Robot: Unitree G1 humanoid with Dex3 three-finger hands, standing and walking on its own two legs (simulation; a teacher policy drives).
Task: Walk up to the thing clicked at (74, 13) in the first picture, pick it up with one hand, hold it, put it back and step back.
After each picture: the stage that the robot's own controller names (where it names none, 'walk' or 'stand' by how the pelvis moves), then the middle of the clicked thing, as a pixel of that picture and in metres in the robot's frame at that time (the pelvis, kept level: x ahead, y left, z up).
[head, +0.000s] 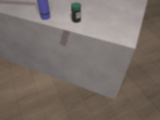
stand; (76, 12) +0.96 +0.06 -0.08
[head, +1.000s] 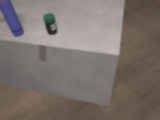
walk; (50, 24) +0.82 +0.24 -0.07
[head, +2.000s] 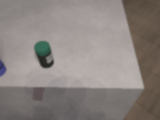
stand; (44, 55) +0.51 +0.20 -0.04
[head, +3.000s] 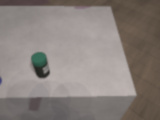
stand; (41, 65) +0.49 +0.20 -0.08
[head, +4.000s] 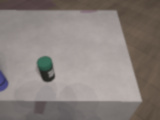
stand; (46, 69) +0.48 +0.19 -0.08
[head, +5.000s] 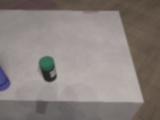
stand; (48, 69) +0.48 +0.18 -0.08
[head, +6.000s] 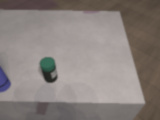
stand; (49, 70) +0.47 +0.17 -0.08
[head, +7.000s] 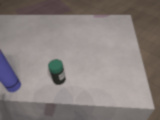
rise first; (57, 72) +0.47 +0.17 -0.08
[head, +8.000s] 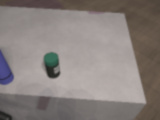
go down; (52, 65) +0.50 +0.16 -0.07
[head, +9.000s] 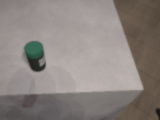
go down; (36, 57) +0.48 +0.16 -0.02
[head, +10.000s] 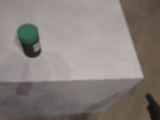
close in; (30, 41) +0.50 +0.16 +0.00
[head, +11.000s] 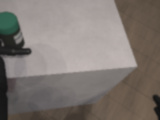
close; (10, 33) +0.50 +0.17 +0.03
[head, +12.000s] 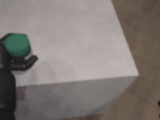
lift; (21, 53) +0.44 +0.17 +0.05
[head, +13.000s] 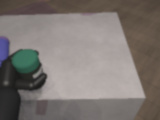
lift; (30, 70) +0.32 +0.16 +0.15
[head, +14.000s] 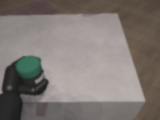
hold; (33, 76) +0.32 +0.17 +0.11
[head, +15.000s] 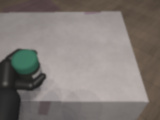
hold; (29, 70) +0.32 +0.17 +0.13
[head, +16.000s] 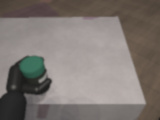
crouch; (36, 76) +0.33 +0.16 +0.11
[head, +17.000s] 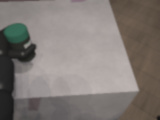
crouch; (21, 43) +0.45 +0.19 +0.11
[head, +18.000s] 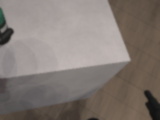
lower; out of the picture +0.52 +0.19 +0.03
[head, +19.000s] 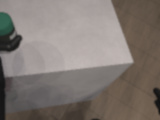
lower; (5, 33) +0.50 +0.18 +0.03
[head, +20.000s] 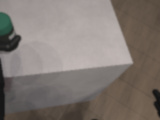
lower; (4, 33) +0.50 +0.18 +0.03
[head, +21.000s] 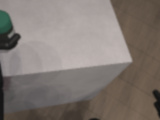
lower; (3, 31) +0.51 +0.18 +0.03
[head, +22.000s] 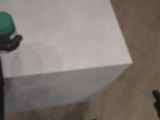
loosen; (5, 33) +0.51 +0.18 +0.03
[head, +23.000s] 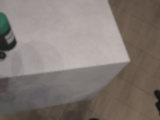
withdraw; (1, 33) +0.51 +0.18 +0.03
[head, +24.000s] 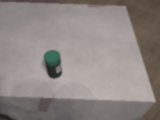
sink last; (53, 64) +0.47 +0.15 -0.03
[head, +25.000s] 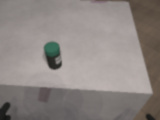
stand; (53, 56) +0.51 +0.16 -0.03
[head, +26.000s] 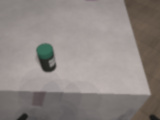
stand; (47, 58) +0.49 +0.17 -0.02
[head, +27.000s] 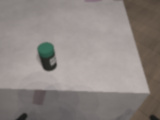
stand; (47, 57) +0.50 +0.17 -0.01
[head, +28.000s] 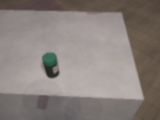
stand; (51, 65) +0.51 +0.17 -0.07
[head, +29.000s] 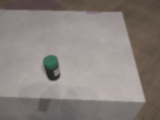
stand; (52, 68) +0.49 +0.17 -0.08
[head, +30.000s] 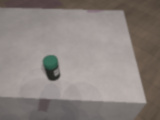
stand; (52, 68) +0.48 +0.16 -0.08
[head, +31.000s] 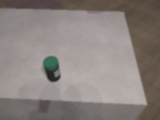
walk; (52, 69) +0.48 +0.16 -0.08
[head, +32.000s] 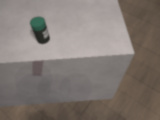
walk; (40, 31) +0.61 +0.21 -0.05
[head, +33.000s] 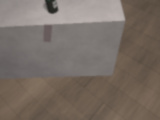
walk; (51, 2) +0.89 +0.23 -0.07
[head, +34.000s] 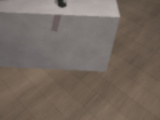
stand; out of the picture +1.12 +0.18 -0.06
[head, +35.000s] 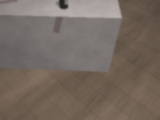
stand; (63, 0) +1.11 +0.16 -0.08
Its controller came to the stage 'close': yes
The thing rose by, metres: 0.21
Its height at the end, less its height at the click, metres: +0.00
